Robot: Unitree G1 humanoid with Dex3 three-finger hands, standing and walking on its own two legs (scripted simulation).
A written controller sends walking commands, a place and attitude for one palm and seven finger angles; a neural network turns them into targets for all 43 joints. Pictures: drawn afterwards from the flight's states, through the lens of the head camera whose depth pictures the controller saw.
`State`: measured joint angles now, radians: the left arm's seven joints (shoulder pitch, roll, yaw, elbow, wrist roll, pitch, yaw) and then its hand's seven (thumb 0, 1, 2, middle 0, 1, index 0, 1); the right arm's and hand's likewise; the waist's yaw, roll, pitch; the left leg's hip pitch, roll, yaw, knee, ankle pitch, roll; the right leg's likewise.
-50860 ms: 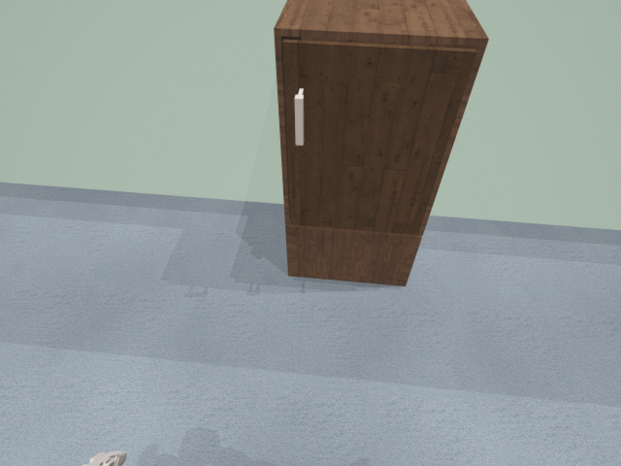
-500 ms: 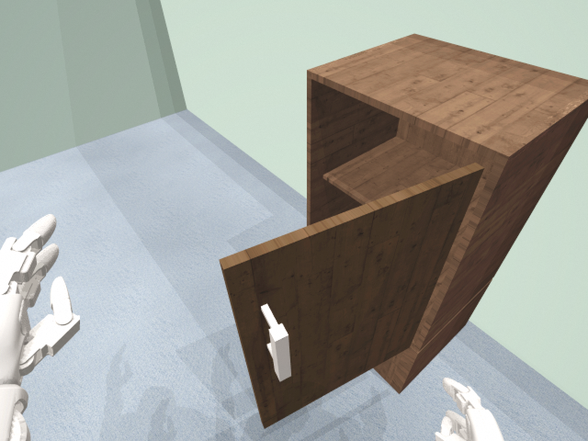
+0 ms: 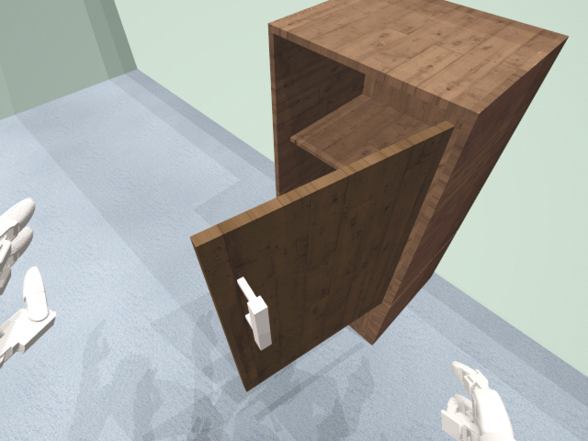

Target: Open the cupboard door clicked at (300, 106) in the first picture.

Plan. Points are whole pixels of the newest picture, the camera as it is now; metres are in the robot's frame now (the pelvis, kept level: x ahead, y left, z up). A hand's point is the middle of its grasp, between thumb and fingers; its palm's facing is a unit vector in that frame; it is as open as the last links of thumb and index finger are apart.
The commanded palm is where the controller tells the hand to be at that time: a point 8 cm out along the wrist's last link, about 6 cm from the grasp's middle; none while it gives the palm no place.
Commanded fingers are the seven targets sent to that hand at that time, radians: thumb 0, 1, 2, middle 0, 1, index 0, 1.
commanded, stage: step back with the hand held close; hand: left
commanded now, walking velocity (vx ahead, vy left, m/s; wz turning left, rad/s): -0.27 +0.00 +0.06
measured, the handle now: (254, 314) +0.30 +0.08 -0.02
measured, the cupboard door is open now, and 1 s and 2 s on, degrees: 78 78 78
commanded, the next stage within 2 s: stop stepping back and stand still in 1.10 s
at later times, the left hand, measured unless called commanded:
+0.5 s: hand out of the picture +0.09 +0.32 +0.16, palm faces +0.49 -0.73 -0.48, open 7.5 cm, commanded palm +0.02 +0.35 +0.18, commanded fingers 0.00 0.90 0.90 -0.20 -0.30 -0.20 -0.30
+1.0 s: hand out of the picture +0.02 +0.33 +0.17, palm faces +0.41 -0.81 -0.41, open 7.5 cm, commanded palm -0.06 +0.36 +0.18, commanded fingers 0.00 0.90 0.90 -0.20 -0.30 -0.20 -0.30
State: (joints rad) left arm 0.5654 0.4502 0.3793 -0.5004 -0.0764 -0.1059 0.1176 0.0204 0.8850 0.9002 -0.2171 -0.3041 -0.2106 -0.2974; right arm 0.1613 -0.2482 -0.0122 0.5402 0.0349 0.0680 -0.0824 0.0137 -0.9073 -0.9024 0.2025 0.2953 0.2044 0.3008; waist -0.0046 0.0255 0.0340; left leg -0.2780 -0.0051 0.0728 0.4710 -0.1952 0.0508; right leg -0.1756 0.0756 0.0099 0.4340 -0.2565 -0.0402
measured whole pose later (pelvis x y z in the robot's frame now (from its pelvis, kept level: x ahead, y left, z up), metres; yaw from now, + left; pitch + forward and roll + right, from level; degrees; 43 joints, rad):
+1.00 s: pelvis -0.19 +0.06 +0.00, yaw +1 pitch +2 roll -6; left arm 0.53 0.47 0.47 -0.62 -0.06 -0.20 0.15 0.02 0.89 0.90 -0.21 -0.30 -0.21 -0.30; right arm 0.18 -0.17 -0.01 0.62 -0.01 -0.10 -0.04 0.01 -0.91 -0.90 0.20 0.30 0.21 0.30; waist -0.01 -0.03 0.03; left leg -0.42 0.04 0.04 0.46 -0.09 0.09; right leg -0.44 0.12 0.06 1.07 -0.46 0.02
